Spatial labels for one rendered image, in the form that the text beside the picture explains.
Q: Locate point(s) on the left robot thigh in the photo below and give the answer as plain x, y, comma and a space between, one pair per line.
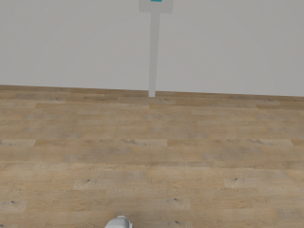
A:
119, 223

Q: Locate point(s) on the panel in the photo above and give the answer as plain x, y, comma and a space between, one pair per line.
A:
155, 8

